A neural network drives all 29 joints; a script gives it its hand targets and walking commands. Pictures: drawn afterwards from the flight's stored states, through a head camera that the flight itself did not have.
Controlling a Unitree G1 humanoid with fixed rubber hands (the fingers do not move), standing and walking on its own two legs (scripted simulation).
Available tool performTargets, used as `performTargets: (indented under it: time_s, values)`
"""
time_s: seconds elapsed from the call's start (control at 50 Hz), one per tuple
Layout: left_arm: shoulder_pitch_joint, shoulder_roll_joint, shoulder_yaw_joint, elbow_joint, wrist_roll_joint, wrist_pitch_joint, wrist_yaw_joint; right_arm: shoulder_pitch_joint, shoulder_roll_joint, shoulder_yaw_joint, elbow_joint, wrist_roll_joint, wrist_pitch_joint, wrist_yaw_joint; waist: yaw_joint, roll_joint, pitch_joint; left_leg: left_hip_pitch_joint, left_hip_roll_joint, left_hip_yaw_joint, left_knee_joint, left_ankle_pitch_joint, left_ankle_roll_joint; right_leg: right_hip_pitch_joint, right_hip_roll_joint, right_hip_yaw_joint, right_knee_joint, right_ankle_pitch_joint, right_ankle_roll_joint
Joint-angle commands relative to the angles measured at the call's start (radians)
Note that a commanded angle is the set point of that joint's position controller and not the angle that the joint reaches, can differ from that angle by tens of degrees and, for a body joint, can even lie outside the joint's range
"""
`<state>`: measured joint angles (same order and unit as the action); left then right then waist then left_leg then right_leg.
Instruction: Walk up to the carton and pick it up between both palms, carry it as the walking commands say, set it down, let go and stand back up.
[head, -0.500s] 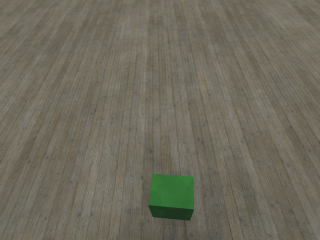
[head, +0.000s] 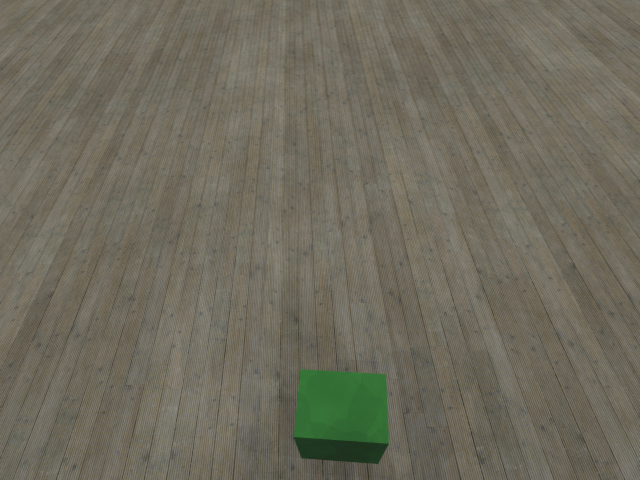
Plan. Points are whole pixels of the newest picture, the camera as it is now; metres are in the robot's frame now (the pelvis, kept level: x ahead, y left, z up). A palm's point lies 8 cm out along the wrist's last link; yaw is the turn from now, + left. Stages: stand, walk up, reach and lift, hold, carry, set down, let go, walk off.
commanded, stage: walk up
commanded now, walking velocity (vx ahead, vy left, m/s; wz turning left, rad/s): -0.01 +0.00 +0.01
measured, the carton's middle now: (341, 418) +0.33 -0.02 -0.64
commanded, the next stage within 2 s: stand in 0.12 s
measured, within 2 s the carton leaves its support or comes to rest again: neither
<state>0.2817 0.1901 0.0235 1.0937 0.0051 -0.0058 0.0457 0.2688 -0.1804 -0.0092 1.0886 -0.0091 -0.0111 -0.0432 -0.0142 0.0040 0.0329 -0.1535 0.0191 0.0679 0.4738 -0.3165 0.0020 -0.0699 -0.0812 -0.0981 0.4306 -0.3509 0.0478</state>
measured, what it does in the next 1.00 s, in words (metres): stands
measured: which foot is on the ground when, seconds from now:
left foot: down 0.00-1.00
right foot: down 0.00-1.00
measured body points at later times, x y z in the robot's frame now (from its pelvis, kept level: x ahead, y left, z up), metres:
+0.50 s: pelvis -0.01 -0.01 +0.00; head -0.01 -0.02 +0.45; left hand -0.05 +0.21 -0.15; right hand -0.01 -0.24 -0.16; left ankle -0.04 +0.11 -0.74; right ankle -0.08 -0.14 -0.74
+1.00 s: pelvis -0.03 -0.02 +0.00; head -0.02 -0.02 +0.45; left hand -0.06 +0.21 -0.15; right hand -0.05 -0.24 -0.16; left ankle -0.04 +0.11 -0.74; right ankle -0.08 -0.14 -0.74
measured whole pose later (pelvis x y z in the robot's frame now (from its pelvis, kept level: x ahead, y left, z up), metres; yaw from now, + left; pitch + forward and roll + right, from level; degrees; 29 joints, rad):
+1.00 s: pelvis -0.03 -0.02 +0.00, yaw +0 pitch -2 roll +0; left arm 0.33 0.14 0.00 1.13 0.01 -0.01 0.04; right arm 0.32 -0.17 0.01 1.12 -0.01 -0.01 -0.04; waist -0.01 0.02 0.05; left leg -0.14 0.05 0.06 0.43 -0.25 -0.02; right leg -0.06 -0.05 -0.10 0.40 -0.30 0.02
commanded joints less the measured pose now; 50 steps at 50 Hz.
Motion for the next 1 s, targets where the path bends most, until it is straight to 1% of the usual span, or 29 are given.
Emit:
performTargets:
  time_s: [0.0, 0.02, 0.06, 0.08, 0.1, 0.18, 0.22, 0.24, 0.26, 0.34, 0.36, 0.42, 0.44, 0.46, 0.48, 0.54, 0.56, 0.58, 0.6, 0.62, 0.66, 0.7, 0.72, 0.76, 0.78, 0.82, 0.88, 0.96, 0.98]
  values:
    - [0.119, 0.062, 0.008, -0.009, 0.013, 0.003, 0.005, 0.095, -0.102, -0.011, 0.009, 0.009, 0.001, -0.013, 0.016, 0.086, -0.036, 0.035, 0.073, -0.027, -0.044, 0.583, 0.018, 0.048, -0.058, 0.016, -0.004, 0.451, -0.035]
    - [0.106, 0.082, 0.012, 0.001, -0.007, 0.005, 0.007, 0.063, -0.085, -0.009, -0.008, 0.009, 0.002, -0.012, 0.024, -0.026, 0.023, -0.005, 0.109, -0.091, -0.05, 0.622, 0.025, 0.025, -0.048, -0.001, -0.01, 0.482, -0.029]
    - [0.112, 0.074, 0.013, -0.005, -0.004, 0.011, 0.011, 0.046, -0.126, -0.032, -0.03, -0.003, 0.005, -0.002, 0.008, -0.053, 0.001, 0.041, 0.097, -0.08, -0.041, 0.515, 0.021, 0.002, -0.044, -0.002, -0.031, 0.492, -0.027]
    - [0.125, 0.063, -0.004, 0.009, -0.001, 0.011, 0.011, 0.06, -0.116, -0.025, -0.021, 0.008, 0.006, -0.01, 0.017, -0.012, -0.022, 0.055, 0.085, -0.043, -0.043, 0.475, 0.021, 0.003, -0.063, 0.008, -0.042, 0.494, -0.022]
    - [0.134, 0.042, -0.007, 0.011, 0.0, 0.006, 0.014, 0.067, -0.037, -0.007, -0.009, 0.002, 0.009, -0.009, 0.011, -0.03, 0.034, 0.016, 0.096, -0.062, -0.061, 0.456, 0.021, -0.002, -0.061, 0.021, -0.045, 0.482, -0.04]
    - [0.157, 0.054, -0.005, -0.006, 0.01, 0.007, 0.011, 0.06, -0.091, -0.009, 0.0, -0.003, 0.017, -0.007, 0.021, 0.039, 0.147, -0.038, 0.08, -0.042, -0.068, 0.367, 0.008, -0.068, -0.07, 0.039, -0.075, 0.435, -0.05]
    - [0.122, 0.066, -0.008, -0.013, 0.007, 0.001, 0.0, 0.1, -0.091, -0.018, -0.011, 0.008, 0.017, -0.007, -0.006, -0.002, -0.011, 0.056, 0.089, -0.057, -0.064, 0.351, 0.016, -0.008, -0.059, 0.031, -0.078, 0.404, -0.055]
    - [0.164, 0.096, 0.006, -0.009, -0.003, -0.008, 0.0, 0.037, -0.099, -0.014, -0.023, 0.006, 0.015, -0.005, 0.026, -0.033, -0.004, 0.062, 0.106, -0.062, -0.061, 0.399, 0.022, -0.016, -0.04, 0.028, -0.081, 0.419, -0.045]
    - [0.151, 0.058, -0.01, 0.023, -0.002, -0.012, 0.003, 0.049, -0.092, -0.005, -0.03, 0.002, 0.013, 0.003, 0.0, -0.051, -0.011, 0.091, 0.1, -0.053, -0.045, 0.398, 0.004, -0.019, -0.048, 0.029, -0.07, 0.481, -0.05]
    - [0.137, -0.013, -0.033, 0.001, 0.005, -0.002, -0.002, 0.106, -0.071, -0.001, -0.004, 0.013, 0.018, -0.005, 0.002, 0.03, 0.076, 0.014, 0.083, -0.054, -0.074, 0.382, 0.009, -0.047, -0.062, 0.021, -0.09, 0.387, -0.037]
    - [0.154, 0.031, -0.012, 0.016, -0.007, -0.004, 0.0, 0.066, -0.117, -0.014, -0.018, 0.006, 0.007, 0.0, 0.001, -0.013, -0.002, 0.072, 0.103, -0.055, -0.06, 0.4, 0.014, -0.016, -0.045, 0.022, -0.077, 0.38, -0.04]
    - [0.146, 0.048, -0.004, 0.008, -0.002, -0.002, -0.011, 0.058, -0.061, 0.002, -0.015, 0.004, 0.012, 0.007, 0.015, 0.027, 0.098, -0.025, 0.085, -0.059, -0.08, 0.356, 0.013, -0.062, -0.038, 0.038, -0.085, 0.358, -0.043]
    - [0.143, 0.092, 0.002, 0.001, 0.004, 0.001, -0.001, 0.055, -0.057, 0.001, -0.019, -0.004, 0.01, 0.003, 0.02, -0.057, 0.061, -0.003, 0.098, -0.068, -0.091, 0.308, 0.016, -0.035, -0.039, 0.011, -0.086, 0.317, -0.041]
    - [0.15, 0.025, -0.01, 0.003, 0.002, -0.002, -0.006, 0.071, -0.091, -0.004, -0.013, 0.002, 0.009, -0.004, 0.014, 0.006, 0.03, 0.008, 0.095, -0.049, -0.107, 0.303, 0.019, -0.046, -0.044, 0.043, -0.099, 0.248, -0.037]
    - [0.193, -0.009, -0.02, 0.02, 0.004, 0.001, -0.006, 0.084, -0.058, 0.007, -0.005, 0.011, 0.011, -0.001, 0.026, -0.038, 0.083, -0.005, 0.104, -0.075, -0.092, 0.285, 0.006, -0.068, -0.033, 0.014, -0.089, 0.25, -0.037]
    - [0.16, 0.011, -0.021, 0.033, -0.009, 0.006, 0.005, 0.11, -0.087, -0.007, 0.005, 0.001, 0.013, -0.001, -0.003, -0.009, 0.121, 0.006, 0.105, -0.074, -0.109, 0.284, -0.004, -0.119, -0.039, 0.021, -0.106, 0.274, -0.038]
    - [0.176, 0.011, -0.021, 0.01, -0.003, 0.0, -0.007, 0.102, -0.038, 0.014, 0.004, 0.005, 0.009, -0.005, 0.025, 0.023, 0.068, 0.014, 0.102, -0.073, -0.095, 0.292, 0.001, -0.067, -0.031, 0.036, -0.113, 0.269, -0.039]
    - [0.145, 0.068, -0.007, 0.015, -0.003, -0.007, -0.003, 0.081, -0.046, 0.015, -0.011, -0.004, 0.008, 0.002, -0.004, 0.03, 0.057, 0.019, 0.099, -0.061, -0.098, 0.278, -0.004, -0.051, -0.048, 0.042, -0.102, 0.309, -0.056]
    - [0.163, 0.071, 0.002, 0.025, -0.009, -0.012, -0.006, 0.083, -0.092, 0.001, -0.022, 0.002, 0.002, 0.007, 0.003, -0.043, 0.005, 0.048, 0.102, -0.062, -0.095, 0.303, -0.005, -0.037, -0.033, 0.033, -0.106, 0.297, -0.044]
    - [0.145, 0.02, -0.019, 0.013, 0.002, -0.019, -0.009, 0.075, -0.101, -0.006, -0.002, 0.004, 0.0, 0.002, 0.017, -0.006, 0.026, 0.031, 0.1, -0.067, -0.084, 0.332, 0.0, -0.047, -0.046, 0.048, -0.11, 0.327, -0.046]
    - [0.153, 0.014, -0.017, 0.024, -0.002, -0.024, -0.006, 0.12, -0.08, 0.005, 0.007, 0.005, -0.002, -0.002, 0.012, -0.037, -0.019, 0.062, 0.098, -0.044, -0.073, 0.348, -0.011, -0.016, -0.047, 0.047, -0.096, 0.368, -0.055]
    - [0.147, 0.06, 0.0, 0.01, 0.009, -0.008, 0.009, 0.117, -0.068, 0.01, 0.014, -0.003, 0.005, -0.005, 0.01, 0.064, 0.047, -0.009, 0.081, -0.057, -0.102, 0.322, -0.002, -0.009, -0.048, 0.04, -0.098, 0.353, -0.051]
    - [0.149, 0.071, 0.0, 0.014, 0.003, -0.014, 0.008, 0.088, -0.084, 0.004, -0.002, 0.003, 0.007, -0.009, 0.002, -0.022, 0.012, 0.064, 0.102, -0.057, -0.085, 0.312, -0.012, -0.055, -0.041, 0.032, -0.093, 0.376, -0.049]
    - [0.173, 0.028, -0.012, 0.023, -0.01, -0.014, 0.001, 0.135, -0.05, 0.009, 0.021, 0.011, 0.006, -0.001, 0.003, 0.029, 0.106, -0.011, 0.096, -0.055, -0.074, 0.357, 0.01, -0.039, -0.05, 0.055, -0.09, 0.402, -0.056]
    - [0.174, 0.054, 0.003, 0.028, -0.005, -0.01, -0.005, 0.123, -0.012, 0.015, 0.031, 0.003, 0.013, -0.001, 0.017, -0.05, 0.107, -0.03, 0.097, -0.048, -0.106, 0.33, -0.001, -0.054, -0.036, 0.037, -0.079, 0.338, -0.059]
    - [0.16, 0.003, -0.015, 0.025, 0.008, -0.004, -0.006, 0.148, -0.076, 0.006, 0.038, -0.001, 0.012, -0.004, 0.01, 0.022, 0.058, 0.006, 0.089, -0.031, -0.095, 0.284, -0.01, -0.044, -0.064, 0.052, -0.094, 0.281, -0.058]
    - [0.143, 0.034, -0.008, 0.021, -0.01, -0.005, -0.014, 0.089, -0.041, 0.017, 0.016, 0.003, 0.005, 0.001, 0.019, -0.015, 0.044, 0.03, 0.106, -0.066, -0.104, 0.297, -0.003, -0.073, -0.026, 0.04, -0.09, 0.264, -0.05]
    - [0.143, -0.003, -0.017, 0.028, 0.007, -0.011, -0.006, 0.122, -0.068, 0.005, 0.033, 0.002, 0.001, 0.0, 0.023, -0.006, 0.119, -0.053, 0.101, -0.072, -0.129, 0.248, -0.011, -0.052, -0.051, 0.036, -0.107, 0.269, -0.046]
    - [0.155, 0.031, -0.003, 0.022, 0.001, -0.005, -0.008, 0.121, -0.098, 0.0, 0.027, 0.006, -0.004, -0.008, 0.015, -0.005, 0.035, -0.028, 0.099, -0.079, -0.12, 0.262, 0.01, 0.007, -0.046, 0.054, -0.106, 0.267, -0.045]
